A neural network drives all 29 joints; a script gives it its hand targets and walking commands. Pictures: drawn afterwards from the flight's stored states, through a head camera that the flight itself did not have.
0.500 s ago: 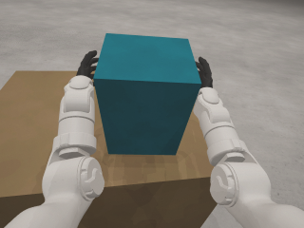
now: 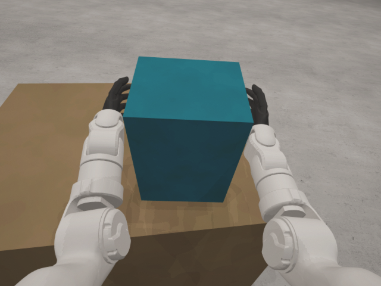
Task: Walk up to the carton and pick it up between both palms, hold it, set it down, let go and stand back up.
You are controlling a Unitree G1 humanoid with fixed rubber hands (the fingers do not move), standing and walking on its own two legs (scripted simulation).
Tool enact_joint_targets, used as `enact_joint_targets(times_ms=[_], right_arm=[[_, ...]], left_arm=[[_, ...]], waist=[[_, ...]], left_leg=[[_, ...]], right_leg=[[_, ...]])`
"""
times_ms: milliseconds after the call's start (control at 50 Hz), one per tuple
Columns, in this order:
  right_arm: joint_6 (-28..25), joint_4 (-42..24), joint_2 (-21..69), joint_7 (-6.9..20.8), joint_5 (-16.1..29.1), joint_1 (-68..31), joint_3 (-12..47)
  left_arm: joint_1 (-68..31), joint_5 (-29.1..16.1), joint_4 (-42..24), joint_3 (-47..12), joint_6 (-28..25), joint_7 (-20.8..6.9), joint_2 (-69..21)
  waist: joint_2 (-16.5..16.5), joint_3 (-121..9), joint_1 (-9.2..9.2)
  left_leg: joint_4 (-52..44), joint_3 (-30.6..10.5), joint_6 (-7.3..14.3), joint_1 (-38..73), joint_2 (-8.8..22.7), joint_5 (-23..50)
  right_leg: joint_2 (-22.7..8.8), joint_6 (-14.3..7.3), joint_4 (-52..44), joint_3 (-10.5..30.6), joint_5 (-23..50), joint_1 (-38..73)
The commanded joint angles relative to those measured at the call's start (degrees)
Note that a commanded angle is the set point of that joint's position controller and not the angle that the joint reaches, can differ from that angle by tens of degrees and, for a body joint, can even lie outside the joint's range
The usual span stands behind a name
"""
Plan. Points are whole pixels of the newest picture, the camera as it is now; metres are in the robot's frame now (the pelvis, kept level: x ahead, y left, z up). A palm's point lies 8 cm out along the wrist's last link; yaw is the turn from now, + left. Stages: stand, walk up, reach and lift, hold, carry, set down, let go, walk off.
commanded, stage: set down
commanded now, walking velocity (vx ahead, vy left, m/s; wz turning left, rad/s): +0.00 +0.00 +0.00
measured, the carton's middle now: (185, 137) +0.42 -0.02 +0.12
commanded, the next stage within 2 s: none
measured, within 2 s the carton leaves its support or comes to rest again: rests again in 1.58 s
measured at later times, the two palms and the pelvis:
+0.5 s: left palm (112, 126) +0.42 +0.14 +0.15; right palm (251, 135) +0.38 -0.16 +0.15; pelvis +0.00 +0.00 +0.00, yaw -1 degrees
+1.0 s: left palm (118, 137) +0.42 +0.13 +0.12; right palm (251, 144) +0.38 -0.17 +0.12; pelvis +0.00 +0.00 +0.00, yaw -1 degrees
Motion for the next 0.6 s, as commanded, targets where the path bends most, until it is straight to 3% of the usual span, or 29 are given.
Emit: enact_joint_targets(times_ms=[0, 120, 200, 360, 460, 480, 580], right_arm=[[-1.97, -7.40, 23.44, 7.26, 0.16, -34.06, 16.23], [-1.24, -9.06, 24.63, 7.54, -1.27, -32.57, 14.88], [-2.98, -10.13, 25.32, 8.01, -3.09, -32.86, 14.18], [-4.32, -7.96, 24.66, 8.56, -7.10, -31.55, 9.40], [-5.78, -6.67, 24.57, 9.22, -8.25, -30.53, 8.38], [-5.65, -5.53, 24.51, 9.10, -8.56, -30.08, 7.84], [-5.12, -5.27, 24.12, 8.97, -8.14, -29.79, 7.34]], left_arm=[[-29.86, -4.19, -3.95, -12.68, -2.82, -7.25, -29.31], [-30.09, -3.08, -2.40, -9.53, -3.38, -8.15, -26.51], [-30.59, -2.87, -1.67, -9.81, -5.72, -7.38, -27.13], [-31.22, -3.26, 0.67, -10.52, -7.68, -6.96, -28.24], [-30.54, -3.44, 0.86, -11.65, -9.04, -6.48, -29.79], [-30.84, -3.56, 1.03, -11.83, -9.29, -6.57, -29.80], [-29.04, -2.73, 2.41, -10.18, -8.46, -7.14, -29.01]], waist=[[3.90, -23.58, -0.15], [3.32, -21.94, 1.19], [3.71, -25.50, 1.35], [5.16, -24.50, 0.65], [6.26, -25.90, 0.34], [6.37, -25.57, -0.40], [6.30, -22.75, 0.19]], left_leg=[[0.68, 1.16, -4.42, 9.23, 0.29, 20.90], [-2.24, 1.78, -2.80, 2.92, -0.12, 12.13], [-1.27, 2.11, -3.10, 4.47, 0.06, 14.12], [-1.55, 2.09, -4.42, 5.54, 1.03, 12.05], [0.87, 1.74, -5.97, 10.30, 1.60, 19.75], [0.91, 1.67, -6.12, 9.97, 1.63, 19.93], [-0.32, 1.79, -5.58, 6.70, 1.16, 16.49]], right_leg=[[1.54, 3.86, 3.11, -3.70, 24.61, 6.07], [0.29, 4.52, 3.47, -2.81, 22.19, 8.11], [0.54, 4.24, 3.57, -3.32, 22.60, 7.73], [0.75, 3.42, 2.36, -4.15, 15.69, 3.14], [1.58, 2.81, 1.99, -4.93, 17.03, 0.19], [1.47, 3.03, 2.15, -4.87, 17.64, 0.27], [1.05, 3.25, 2.07, -4.64, 16.34, 1.34]])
